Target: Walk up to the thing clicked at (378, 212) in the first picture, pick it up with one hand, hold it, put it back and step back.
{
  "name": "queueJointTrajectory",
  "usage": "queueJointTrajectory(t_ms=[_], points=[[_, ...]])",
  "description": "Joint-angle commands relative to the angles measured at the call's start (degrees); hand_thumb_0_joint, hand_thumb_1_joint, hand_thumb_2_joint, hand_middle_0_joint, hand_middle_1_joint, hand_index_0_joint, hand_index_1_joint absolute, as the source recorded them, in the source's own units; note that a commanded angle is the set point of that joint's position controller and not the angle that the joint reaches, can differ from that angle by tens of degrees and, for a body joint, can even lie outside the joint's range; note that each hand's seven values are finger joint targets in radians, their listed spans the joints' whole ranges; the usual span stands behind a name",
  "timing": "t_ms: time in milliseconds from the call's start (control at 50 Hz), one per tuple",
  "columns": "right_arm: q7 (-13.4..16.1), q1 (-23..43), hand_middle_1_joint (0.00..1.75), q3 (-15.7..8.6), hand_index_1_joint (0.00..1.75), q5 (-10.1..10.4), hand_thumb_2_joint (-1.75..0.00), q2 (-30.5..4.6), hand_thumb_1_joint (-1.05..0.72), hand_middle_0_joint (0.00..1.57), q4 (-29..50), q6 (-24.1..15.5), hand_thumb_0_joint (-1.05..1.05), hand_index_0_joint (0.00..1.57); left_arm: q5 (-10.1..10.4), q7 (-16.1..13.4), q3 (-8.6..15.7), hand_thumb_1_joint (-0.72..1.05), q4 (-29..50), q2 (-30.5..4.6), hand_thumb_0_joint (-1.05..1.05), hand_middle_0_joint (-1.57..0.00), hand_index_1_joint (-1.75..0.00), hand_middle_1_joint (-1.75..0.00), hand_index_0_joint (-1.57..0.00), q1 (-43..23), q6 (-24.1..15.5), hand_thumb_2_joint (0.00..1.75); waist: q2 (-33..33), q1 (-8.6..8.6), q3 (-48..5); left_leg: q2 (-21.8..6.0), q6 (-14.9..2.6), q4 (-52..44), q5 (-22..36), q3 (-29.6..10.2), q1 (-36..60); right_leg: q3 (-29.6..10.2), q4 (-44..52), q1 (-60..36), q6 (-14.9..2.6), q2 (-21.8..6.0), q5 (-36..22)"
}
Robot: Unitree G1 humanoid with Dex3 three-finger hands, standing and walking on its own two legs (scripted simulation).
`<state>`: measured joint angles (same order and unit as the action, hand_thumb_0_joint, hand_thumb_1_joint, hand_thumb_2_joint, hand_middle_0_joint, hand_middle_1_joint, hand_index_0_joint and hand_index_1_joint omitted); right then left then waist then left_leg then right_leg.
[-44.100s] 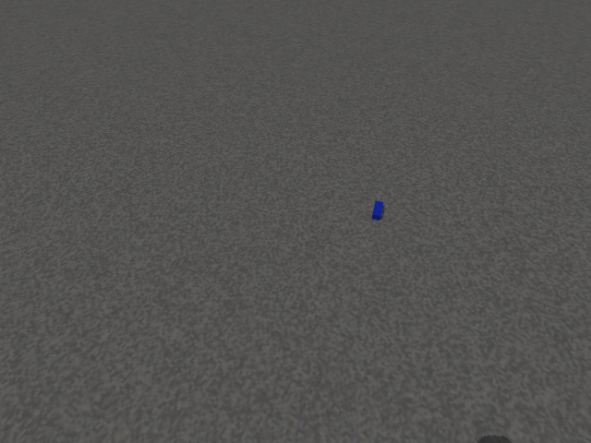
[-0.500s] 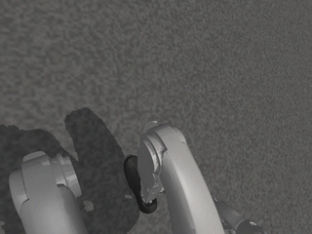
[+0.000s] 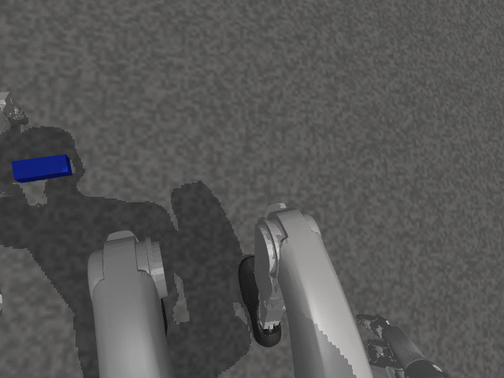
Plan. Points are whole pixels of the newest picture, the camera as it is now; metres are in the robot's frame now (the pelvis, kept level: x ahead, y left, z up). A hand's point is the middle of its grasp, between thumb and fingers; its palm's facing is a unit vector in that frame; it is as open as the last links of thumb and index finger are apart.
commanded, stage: withdraw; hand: left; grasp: from above
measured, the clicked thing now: (43, 168) +0.48 +0.32 -0.33
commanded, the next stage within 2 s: home in 0.18 s
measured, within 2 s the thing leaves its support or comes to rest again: neither
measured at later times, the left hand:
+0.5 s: hand out of the picture +0.48 +0.35 -0.12, palm faces -0.35 -0.10 -0.93, open 12.1 cm
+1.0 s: hand out of the picture +0.29 +0.27 +0.09, palm faces -0.12 -0.80 -0.59, open 7.5 cm
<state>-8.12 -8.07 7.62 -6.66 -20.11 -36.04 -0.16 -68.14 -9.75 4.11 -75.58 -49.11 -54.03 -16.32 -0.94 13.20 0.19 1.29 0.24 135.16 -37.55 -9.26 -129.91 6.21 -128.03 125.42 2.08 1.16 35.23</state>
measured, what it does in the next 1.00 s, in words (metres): rises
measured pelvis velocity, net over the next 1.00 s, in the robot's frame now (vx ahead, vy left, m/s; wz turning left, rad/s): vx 0.02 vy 0.00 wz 0.11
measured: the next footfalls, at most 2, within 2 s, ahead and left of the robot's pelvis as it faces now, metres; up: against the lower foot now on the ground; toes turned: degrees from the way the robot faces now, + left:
none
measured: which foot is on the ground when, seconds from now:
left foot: down 0.00-1.00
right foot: down 0.00-1.00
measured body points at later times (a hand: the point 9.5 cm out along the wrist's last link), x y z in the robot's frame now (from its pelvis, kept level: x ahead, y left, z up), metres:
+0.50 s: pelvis +0.01 +0.01 +0.01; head +0.24 +0.08 +0.39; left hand +0.49 +0.35 -0.07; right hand +0.07 -0.25 -0.10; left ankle +0.08 +0.12 -0.31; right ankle +0.12 -0.12 -0.31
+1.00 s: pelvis +0.02 +0.00 +0.19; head +0.16 +0.05 +0.61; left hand +0.29 +0.31 +0.12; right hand +0.25 -0.23 +0.09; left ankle +0.08 +0.12 -0.31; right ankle +0.12 -0.12 -0.31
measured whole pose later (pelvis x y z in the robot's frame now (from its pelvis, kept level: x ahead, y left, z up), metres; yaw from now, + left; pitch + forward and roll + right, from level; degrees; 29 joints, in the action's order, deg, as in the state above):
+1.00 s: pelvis +0.02 +0.00 +0.19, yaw +6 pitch +28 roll -5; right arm -0.1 -4.0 -0.4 1.6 -15.0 -31.9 -2.1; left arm -18.6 -1.7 3.0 -19.9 -24.0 -5.0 8.8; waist 1.6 3.1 -11.3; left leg 0.2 0.1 100.9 -35.8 -5.0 -93.4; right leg 2.9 -96.8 90.9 1.3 0.4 34.1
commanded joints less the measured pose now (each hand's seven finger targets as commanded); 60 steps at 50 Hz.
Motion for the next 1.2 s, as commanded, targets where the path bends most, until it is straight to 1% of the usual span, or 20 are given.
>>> queueJointTrajectory(t_ms=[0, 40, 100, 180, 260, 320, 360, 420, 460, 540, 580, 640, 720, 760, 800, 880, 980, 1020, 1080, 1180], points=[[1.37, -10.50, 0.30, -3.55, 0.30, -1.01, -0.90, -12.33, -0.90, 0.20, -0.45, 0.40, 0.00, 0.20, -3.38, -6.53, 3.93, -0.42, 6.98, -17.73, 0.00, -0.16, -0.91, -0.91, -0.16, -20.20, -3.41, 0.92, 19.22, 1.95, -37.77, 0.09, -1.46, -11.32, 7.65, 5.86, 25.82, 2.61, 10.76, -16.93, -4.63, 1.99, -6.58], [1.39, -10.66, 0.30, -3.56, 0.30, -1.50, -0.90, -12.50, -0.90, 0.20, -0.94, 0.38, 0.00, 0.20, -4.19, -8.80, 2.47, -0.43, 4.76, -15.94, 0.00, -0.15, -0.92, -0.93, -0.15, -21.37, -3.76, 0.93, 21.94, 2.83, -36.46, -0.18, -1.10, -11.90, 5.56, 5.41, 27.24, 3.29, 10.08, -14.10, -4.77, 2.02, -4.70], [1.52, -11.39, 0.30, -3.95, 0.30, -2.17, -0.90, -12.85, -0.89, 0.20, -1.61, -0.10, 0.00, 0.20, -5.71, -12.09, 3.19, -0.41, 5.80, -18.45, 0.00, -0.15, -0.91, -0.92, -0.16, -26.51, -3.40, 0.91, 24.56, 3.28, -38.79, -0.49, -0.87, -12.28, 4.03, 4.80, 28.93, 3.87, 8.98, -12.86, -4.74, 1.95, -3.70], [1.67, -11.94, 0.30, -4.61, 0.30, -2.40, -0.90, -13.96, -0.90, 0.20, -2.14, -1.19, 0.00, 0.20, -6.56, -14.87, 4.19, -0.36, 2.07, -18.19, 0.00, -0.21, -0.85, -0.86, -0.22, -23.48, -1.06, 0.87, 25.54, 3.04, -38.70, -0.35, -0.68, -12.83, 5.08, 3.97, 30.10, 5.34, 7.37, -10.01, -4.52, 1.39, -5.35], [1.37, -12.33, 0.30, -6.07, 0.30, -1.66, -0.90, -13.70, -0.90, 0.20, -1.57, -1.96, 0.00, 0.20, -5.95, -15.44, 6.34, -0.29, 7.10, -20.37, 0.00, -0.27, -0.79, -0.79, -0.27, -21.27, 1.91, 0.81, 28.96, 0.15, -46.14, -0.30, -0.46, -14.76, 8.37, 4.13, 33.69, 4.62, 6.67, -11.82, -4.86, 0.98, -8.53], [1.05, -13.23, 0.30, -7.51, 0.30, -0.77, -0.90, -13.55, -0.89, 0.20, -1.08, -2.07, 0.00, 0.20, -4.07, -14.24, 7.37, -0.10, 10.80, -20.53, 0.00, -0.23, -0.60, -0.58, -0.21, -19.46, 4.42, 0.85, 28.77, -0.97, -49.08, -0.20, -0.55, -16.18, 10.41, 4.58, 35.66, 3.79, 8.05, -13.68, -5.06, 0.76, -10.20], [0.90, -13.88, 0.30, -8.54, 0.30, 0.21, -0.90, -13.09, -0.89, 0.20, -0.87, -1.81, 0.00, 0.20, -1.33, -12.57, 7.74, 0.01, 12.64, -19.39, 0.00, -0.22, -0.53, -0.52, -0.20, -17.58, 6.19, 0.82, 28.19, -2.04, -50.81, -0.03, -0.81, -17.31, 11.49, 4.94, 36.65, 3.02, 9.44, -15.31, -5.01, 0.64, -10.98], [0.18, -15.65, 0.30, -9.67, 0.30, 1.47, -0.90, -11.17, -0.89, 0.20, -1.18, -1.33, 0.00, 0.20, 3.66, -8.13, 5.63, 0.22, 13.78, -12.50, 0.00, -0.20, -0.43, -0.42, -0.19, -10.53, 8.53, 0.79, 23.48, -2.86, -50.38, 0.04, -1.54, -20.15, 11.57, 5.38, 36.13, 2.11, 12.89, -19.32, -4.57, 0.79, -10.89], [0.30, -15.89, 0.30, -10.81, 0.30, 2.76, -0.90, -10.63, -0.89, 0.20, -0.08, -0.68, 0.00, 0.20, 7.68, -4.56, 5.56, 0.36, 20.70, -10.64, 0.00, -0.19, -0.38, -0.37, -0.18, -5.92, 10.01, 0.78, 23.12, -4.90, -53.28, -0.05, -1.54, -22.77, 12.62, 5.44, 38.62, 1.43, 14.84, -22.10, -4.58, 0.79, -11.25], [1.29, -13.75, 0.30, -11.50, 0.30, 4.60, -0.90, -10.17, -0.90, 0.20, 1.49, 0.38, 0.00, 0.20, 19.20, 2.94, 3.14, 0.65, 31.62, -1.86, 0.00, -0.19, -0.32, -0.31, -0.19, 7.04, 13.92, 0.83, 14.65, -4.79, -47.36, -0.02, -1.99, -26.96, 11.93, 4.89, 37.53, 0.69, 20.60, -26.85, -4.37, 1.14, -11.41], [2.33, -12.62, 0.30, -11.59, 0.30, 5.21, -0.90, -9.60, -0.90, 0.20, 2.15, 0.59, 0.00, 0.20, 25.19, 6.00, 3.54, 0.79, 38.00, 0.04, 0.00, -0.19, -0.29, -0.29, -0.19, 11.40, 15.13, 0.85, 9.87, -4.96, -45.03, -0.36, -2.41, -28.45, 11.62, 4.96, 37.84, 0.09, 23.83, -29.87, -4.11, 1.10, -11.75], [3.75, -10.43, 0.30, -11.70, 0.30, 5.73, -0.90, -8.36, -0.90, 0.20, 3.82, 0.15, 0.00, 0.20, 31.66, 8.98, 4.32, 0.90, 48.28, 0.90, 0.00, -0.20, -0.30, -0.30, -0.20, 15.78, 15.55, 0.90, 8.28, -6.39, -45.06, -0.58, -2.58, -31.27, 9.89, 5.28, 39.11, -1.00, 27.28, -34.81, -3.99, 0.78, -10.46], [5.27, -6.94, 0.30, -12.37, 0.30, 6.78, -0.90, -6.55, -0.90, 0.20, 6.24, -0.66, 0.00, 0.20, 37.74, 8.72, 6.69, 0.90, 58.96, 3.14, 0.00, -0.20, -0.30, -0.30, -0.20, 23.08, 15.44, 0.90, 10.64, -8.82, -47.96, -1.00, -2.12, -36.68, 9.24, 4.96, 47.06, -2.15, 31.13, -38.87, -3.95, 0.22, -9.73], [5.99, -5.26, 0.30, -12.10, 0.30, 7.24, -0.90, -5.54, -0.90, 0.20, 6.48, -1.09, 0.00, 0.20, 39.95, 7.87, 5.29, 0.90, 59.33, 7.04, 0.00, -0.20, -0.30, -0.30, -0.20, 26.92, 16.00, 0.90, 11.18, -8.49, -42.66, -1.34, -1.92, -40.81, 6.35, 4.52, 48.15, -2.46, 33.40, -38.86, -3.82, 0.02, -7.58], [6.78, -4.05, 0.30, -12.25, 0.30, 7.63, -0.90, -5.24, -0.90, 0.20, 6.92, -1.65, 0.00, 0.20, 41.08, 6.64, 6.00, 0.90, 61.22, 8.12, 0.00, -0.20, -0.30, -0.30, -0.20, 28.87, 17.27, 0.90, 12.15, -8.67, -41.59, -1.52, -1.85, -44.45, 3.69, 4.27, 51.40, -2.66, 36.19, -40.64, -3.74, 0.03, -5.80], [8.09, -1.83, 0.30, -12.28, 0.30, 8.40, -0.90, -4.98, -0.90, 0.20, 8.46, -3.22, 0.00, 0.20, 46.21, 6.30, 3.62, 0.90, 65.43, 13.63, 0.00, -0.20, -0.30, -0.30, -0.20, 36.12, 21.33, 0.90, 12.02, -8.49, -39.69, -1.71, -1.46, -51.35, 1.47, 2.62, 58.02, -2.59, 41.04, -44.85, -3.52, -0.03, -4.38], [10.03, 0.59, 0.30, -10.95, 0.30, 8.95, -0.90, -3.42, -0.90, 0.20, 10.57, -5.35, 0.00, 0.20, 55.16, 6.16, 2.11, 0.90, 70.24, 17.76, 0.00, -0.20, -0.30, -0.30, -0.20, 44.91, 26.24, 0.90, 7.42, -7.81, -33.90, -1.25, -2.06, -57.28, -2.18, 3.10, 61.79, -4.00, 50.39, -53.11, -3.23, 0.13, -0.69], [10.85, 0.77, 0.30, -10.50, 0.30, 9.14, -0.90, -2.78, -0.90, 0.20, 11.46, -6.08, 0.00, 0.20, 58.18, 5.78, 2.96, 0.90, 73.33, 17.83, 0.00, -0.20, -0.30, -0.30, -0.20, 48.08, 28.01, 0.90, 8.22, -8.33, -33.96, -1.19, -1.95, -59.93, -0.76, 3.56, 65.54, -4.51, 53.36, -57.26, -3.23, 0.16, -1.53], [12.18, 0.18, 0.30, -9.60, 0.30, 9.28, -0.90, -1.33, -0.90, 0.20, 11.48, -7.25, 0.00, 0.20, 61.48, 5.07, 2.24, 0.90, 75.06, 20.26, 0.00, -0.20, -0.30, -0.30, -0.20, 51.59, 30.14, 0.90, 6.49, -7.28, -30.49, -0.89, -2.05, -62.66, 2.18, 4.68, 67.87, -5.34, 58.55, -63.20, -3.12, 0.22, -3.60], [14.36, -2.16, 0.30, -8.44, 0.30, 9.28, -0.90, -0.14, -0.90, 0.20, 11.77, -8.85, 0.00, 0.20, 65.26, 4.13, 3.04, 0.90, 77.46, 23.26, 0.00, -0.20, -0.30, -0.30, -0.20, 59.02, 33.02, 0.90, 6.83, -8.08, -27.00, -1.16, -1.55, -69.76, 8.59, 3.65, 76.20, -4.95, 64.64, -70.83, -3.13, 0.09, -9.02]])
